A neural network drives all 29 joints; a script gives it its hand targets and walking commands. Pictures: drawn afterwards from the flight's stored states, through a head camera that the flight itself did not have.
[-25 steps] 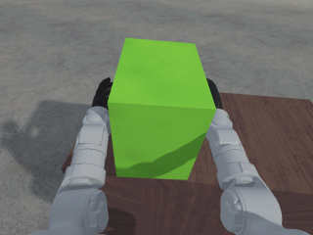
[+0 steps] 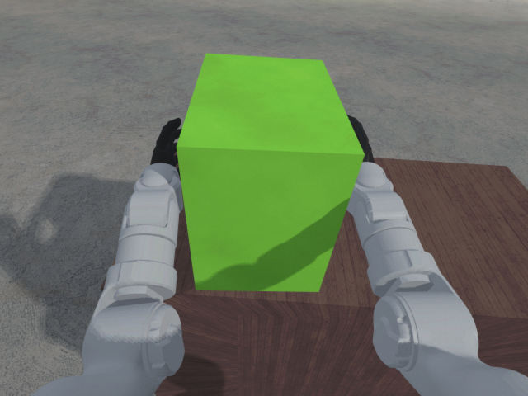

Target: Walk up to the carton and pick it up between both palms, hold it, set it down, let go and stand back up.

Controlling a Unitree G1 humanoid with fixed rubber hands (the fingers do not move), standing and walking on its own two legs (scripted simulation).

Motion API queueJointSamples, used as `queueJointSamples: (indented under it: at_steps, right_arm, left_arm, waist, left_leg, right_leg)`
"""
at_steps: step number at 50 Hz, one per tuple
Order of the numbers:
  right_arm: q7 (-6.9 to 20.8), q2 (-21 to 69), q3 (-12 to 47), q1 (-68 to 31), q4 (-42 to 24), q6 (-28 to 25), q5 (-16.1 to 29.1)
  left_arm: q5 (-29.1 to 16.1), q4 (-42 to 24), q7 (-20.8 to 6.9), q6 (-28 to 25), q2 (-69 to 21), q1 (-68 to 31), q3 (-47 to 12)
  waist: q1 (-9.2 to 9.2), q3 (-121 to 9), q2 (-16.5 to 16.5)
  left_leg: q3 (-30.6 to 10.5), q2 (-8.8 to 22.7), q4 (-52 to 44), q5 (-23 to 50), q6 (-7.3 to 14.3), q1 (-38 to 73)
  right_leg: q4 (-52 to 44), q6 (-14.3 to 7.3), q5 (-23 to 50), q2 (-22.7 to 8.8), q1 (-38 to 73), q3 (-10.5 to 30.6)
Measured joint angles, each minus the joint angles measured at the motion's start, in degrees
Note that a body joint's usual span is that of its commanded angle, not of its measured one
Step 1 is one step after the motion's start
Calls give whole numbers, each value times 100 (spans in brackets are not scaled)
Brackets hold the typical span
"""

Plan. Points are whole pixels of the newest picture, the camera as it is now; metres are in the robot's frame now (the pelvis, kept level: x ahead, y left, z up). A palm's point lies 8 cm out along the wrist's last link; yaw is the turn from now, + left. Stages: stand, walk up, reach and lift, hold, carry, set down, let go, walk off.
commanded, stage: reach and lift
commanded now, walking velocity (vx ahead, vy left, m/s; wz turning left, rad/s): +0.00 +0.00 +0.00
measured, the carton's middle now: (261, 170) +0.44 +0.00 +0.15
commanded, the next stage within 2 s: hold in 1.16 s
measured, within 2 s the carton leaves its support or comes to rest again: neither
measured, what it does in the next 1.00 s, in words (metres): stands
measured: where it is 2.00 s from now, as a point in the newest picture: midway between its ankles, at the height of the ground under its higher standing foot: outside the picture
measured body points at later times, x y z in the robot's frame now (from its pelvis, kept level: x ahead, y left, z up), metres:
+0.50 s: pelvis +0.00 +0.00 +0.00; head -0.05 +0.01 +0.45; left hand +0.41 +0.15 +0.21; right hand +0.41 -0.15 +0.22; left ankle +0.06 +0.14 -0.74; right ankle +0.02 -0.12 -0.74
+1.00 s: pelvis +0.00 +0.00 +0.00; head -0.04 +0.01 +0.45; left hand +0.41 +0.15 +0.22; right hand +0.42 -0.15 +0.24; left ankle +0.06 +0.14 -0.74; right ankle +0.02 -0.12 -0.74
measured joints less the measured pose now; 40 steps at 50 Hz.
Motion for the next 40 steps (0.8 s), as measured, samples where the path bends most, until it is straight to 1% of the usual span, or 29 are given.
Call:
queueJointSamples:
  at_steps: [6, 13, 21, 26, 40]
  right_arm:
    - [-76, -20, 43, -38, -50, 123, 317]
    - [-180, -114, 260, -55, -496, 350, 653]
    - [-195, -116, 262, -118, -516, 660, 677]
    - [-204, -122, 264, -151, -553, 669, 734]
    - [-201, -192, 264, -423, -473, 813, 737]
  left_arm:
    - [0, -147, 1, 194, 15, -4, -34]
    - [0, -561, -6, 391, 47, -4, -175]
    - [0, -606, -47, 669, 46, -9, -129]
    - [0, -696, -47, 723, 56, -28, -142]
    - [0, -679, -47, 824, 74, -202, -51]
  waist:
    - [0, 1, 0]
    - [-4, 1, 0]
    - [-27, 1, 0]
    - [-44, 1, 0]
    - [-46, 1, 0]
  left_leg:
    - [0, 0, 0, -24, 1, 0]
    - [0, 1, 0, -32, 1, 10]
    - [0, 1, 0, -23, 3, 39]
    - [0, 1, 0, -12, 3, 39]
    - [0, 1, 0, -21, 3, 39]
  right_leg:
    - [-3, 4, -20, 0, 1, 0]
    - [-15, 11, -21, 0, 17, 0]
    - [-16, 13, -15, 0, 47, 0]
    - [-16, 13, -5, 0, 47, 0]
    - [-17, 13, -11, 0, 47, 0]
